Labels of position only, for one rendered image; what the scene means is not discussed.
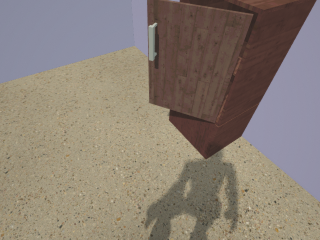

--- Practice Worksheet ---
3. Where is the handle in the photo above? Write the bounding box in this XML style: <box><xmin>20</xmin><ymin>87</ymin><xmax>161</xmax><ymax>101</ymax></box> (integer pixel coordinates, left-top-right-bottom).
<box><xmin>148</xmin><ymin>22</ymin><xmax>157</xmax><ymax>61</ymax></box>

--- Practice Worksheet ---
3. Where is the cupboard door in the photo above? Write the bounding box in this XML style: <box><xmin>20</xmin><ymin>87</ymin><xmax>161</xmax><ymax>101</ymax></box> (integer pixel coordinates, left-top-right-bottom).
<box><xmin>147</xmin><ymin>0</ymin><xmax>254</xmax><ymax>123</ymax></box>

